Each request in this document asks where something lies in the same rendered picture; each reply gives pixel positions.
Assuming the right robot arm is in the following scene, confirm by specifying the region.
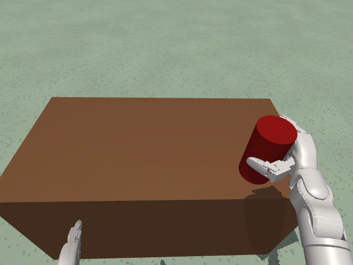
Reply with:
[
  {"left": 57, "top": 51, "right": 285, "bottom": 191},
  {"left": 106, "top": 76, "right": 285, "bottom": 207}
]
[{"left": 288, "top": 168, "right": 353, "bottom": 265}]

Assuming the can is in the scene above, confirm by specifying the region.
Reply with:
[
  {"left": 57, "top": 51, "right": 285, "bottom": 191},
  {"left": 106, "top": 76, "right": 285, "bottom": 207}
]
[{"left": 239, "top": 115, "right": 297, "bottom": 184}]

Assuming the right robot hand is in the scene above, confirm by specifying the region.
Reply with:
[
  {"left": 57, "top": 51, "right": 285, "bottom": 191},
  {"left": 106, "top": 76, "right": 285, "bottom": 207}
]
[{"left": 247, "top": 115, "right": 318, "bottom": 183}]

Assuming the left robot hand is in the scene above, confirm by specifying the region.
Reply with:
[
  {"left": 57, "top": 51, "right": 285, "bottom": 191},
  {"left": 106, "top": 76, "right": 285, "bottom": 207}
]
[{"left": 57, "top": 220, "right": 82, "bottom": 265}]

